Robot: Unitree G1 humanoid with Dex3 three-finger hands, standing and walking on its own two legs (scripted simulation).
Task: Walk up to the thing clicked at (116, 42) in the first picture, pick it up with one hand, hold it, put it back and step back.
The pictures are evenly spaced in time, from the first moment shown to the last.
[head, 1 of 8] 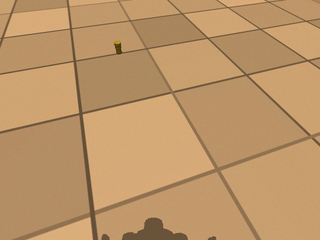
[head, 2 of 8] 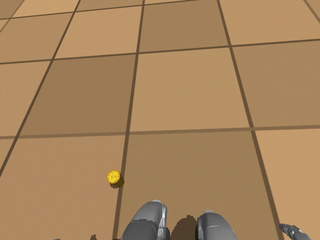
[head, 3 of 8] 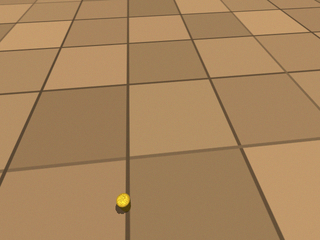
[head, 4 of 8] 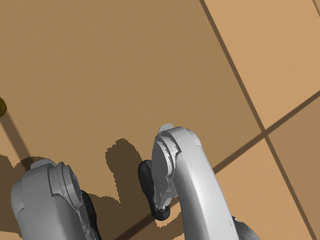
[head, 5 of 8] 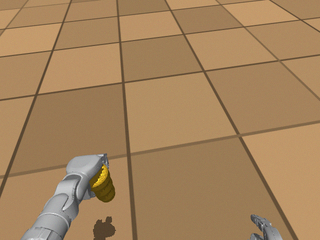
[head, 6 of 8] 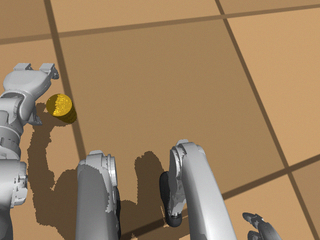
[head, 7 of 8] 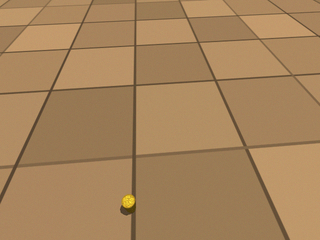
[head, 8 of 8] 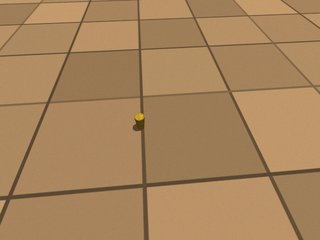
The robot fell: no
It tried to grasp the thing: yes
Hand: left
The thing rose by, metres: 0.60
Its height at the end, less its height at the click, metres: +0.00
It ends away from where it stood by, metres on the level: 0.03
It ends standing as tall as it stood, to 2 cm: yes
